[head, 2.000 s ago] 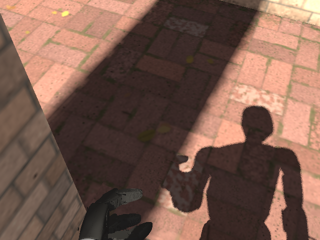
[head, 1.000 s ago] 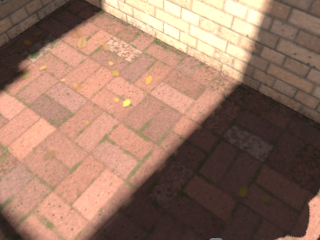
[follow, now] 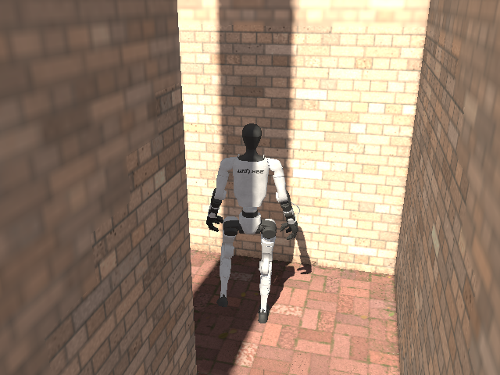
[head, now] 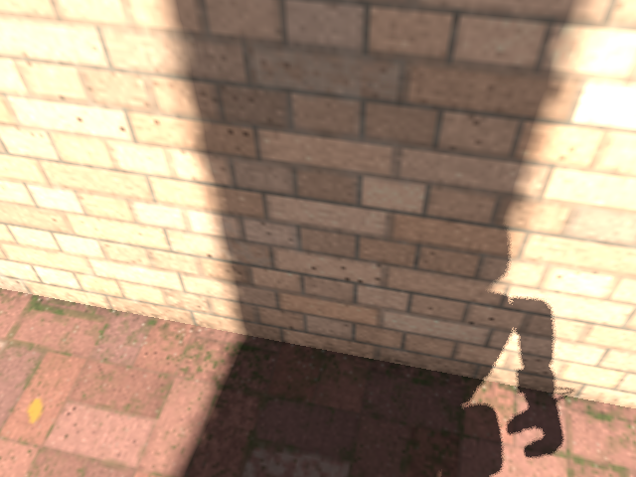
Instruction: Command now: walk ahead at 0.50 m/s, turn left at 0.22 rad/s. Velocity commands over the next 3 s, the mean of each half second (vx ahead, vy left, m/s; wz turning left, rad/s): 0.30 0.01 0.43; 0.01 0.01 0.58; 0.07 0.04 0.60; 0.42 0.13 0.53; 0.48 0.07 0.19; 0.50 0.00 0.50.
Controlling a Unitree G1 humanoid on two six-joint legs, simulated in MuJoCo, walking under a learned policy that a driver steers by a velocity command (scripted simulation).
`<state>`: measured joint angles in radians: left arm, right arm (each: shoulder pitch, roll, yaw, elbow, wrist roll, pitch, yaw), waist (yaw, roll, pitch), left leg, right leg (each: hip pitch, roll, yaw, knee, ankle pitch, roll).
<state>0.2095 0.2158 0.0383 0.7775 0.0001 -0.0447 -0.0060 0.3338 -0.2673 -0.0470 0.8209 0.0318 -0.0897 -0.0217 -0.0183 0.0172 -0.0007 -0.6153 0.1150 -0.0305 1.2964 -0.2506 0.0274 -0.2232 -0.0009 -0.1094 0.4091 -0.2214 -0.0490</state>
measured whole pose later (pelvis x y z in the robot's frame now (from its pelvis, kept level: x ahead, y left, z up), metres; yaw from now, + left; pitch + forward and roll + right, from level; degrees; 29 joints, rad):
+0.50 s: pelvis +0.24 +0.00 -0.02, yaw +14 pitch +3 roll -1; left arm 0.09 0.30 0.00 0.65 0.04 -0.05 0.07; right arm 0.12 -0.31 -0.06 0.66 0.00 -0.05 -0.02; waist -0.05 0.01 0.07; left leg -0.50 -0.13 -0.11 0.44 0.02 0.07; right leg -0.71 0.02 0.14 1.41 -0.39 0.06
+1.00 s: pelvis +0.26 -0.10 -0.01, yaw +31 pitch +0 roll +1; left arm 0.26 0.28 0.03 0.67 0.03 -0.02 0.08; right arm 0.08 -0.34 -0.09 0.47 0.00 0.06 -0.05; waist 0.04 0.06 0.03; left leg -0.59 -0.03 -0.13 1.28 -0.31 -0.13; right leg -0.33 -0.03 -0.07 0.51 -0.18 -0.04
